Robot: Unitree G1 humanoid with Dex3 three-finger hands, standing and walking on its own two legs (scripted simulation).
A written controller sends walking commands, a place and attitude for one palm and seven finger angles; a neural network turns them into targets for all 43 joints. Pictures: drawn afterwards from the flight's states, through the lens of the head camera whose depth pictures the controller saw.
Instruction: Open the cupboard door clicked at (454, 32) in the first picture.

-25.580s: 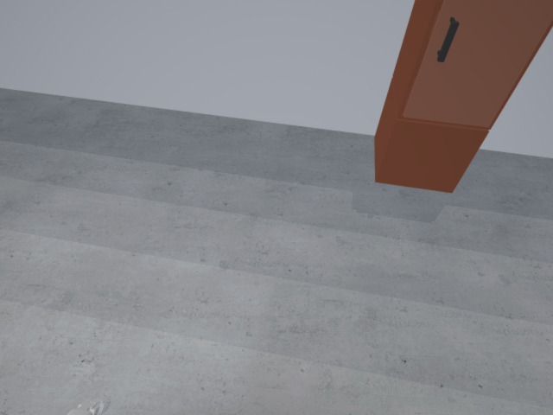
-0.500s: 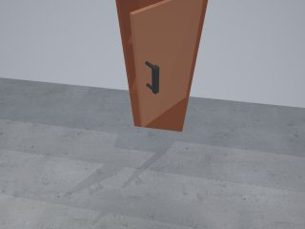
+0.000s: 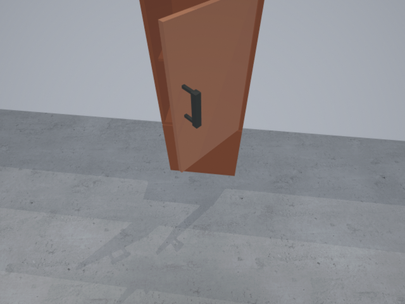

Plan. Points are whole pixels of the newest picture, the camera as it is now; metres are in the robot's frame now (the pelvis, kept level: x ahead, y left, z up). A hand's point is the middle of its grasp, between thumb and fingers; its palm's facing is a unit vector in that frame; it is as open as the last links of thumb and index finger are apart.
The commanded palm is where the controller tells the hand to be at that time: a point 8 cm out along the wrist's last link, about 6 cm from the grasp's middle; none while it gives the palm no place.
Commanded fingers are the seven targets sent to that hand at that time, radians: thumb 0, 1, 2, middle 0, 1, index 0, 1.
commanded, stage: walk to a spot facing it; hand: left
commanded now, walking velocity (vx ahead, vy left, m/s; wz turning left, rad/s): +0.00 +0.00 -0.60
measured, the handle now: (191, 106) +0.65 +0.08 -0.01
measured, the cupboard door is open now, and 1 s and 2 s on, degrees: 51 51 51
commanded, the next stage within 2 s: none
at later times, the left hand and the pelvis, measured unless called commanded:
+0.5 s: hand out of the picture +0.06 +0.16 -0.17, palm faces -0.19 -0.95 -0.27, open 7.4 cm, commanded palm none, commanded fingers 0.00 0.90 0.90 -0.20 -0.30 -0.20 -0.30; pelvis -0.02 -0.02 -0.01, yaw -15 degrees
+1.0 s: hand (152, 284) +0.19 +0.14 -0.18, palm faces -0.47 -0.83 -0.30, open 7.4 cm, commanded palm none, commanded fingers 0.00 0.90 0.90 -0.20 -0.30 -0.20 -0.30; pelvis -0.02 -0.01 -0.03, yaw -32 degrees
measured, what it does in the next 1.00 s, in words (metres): steps on the spot, turning right: left foot, then right foot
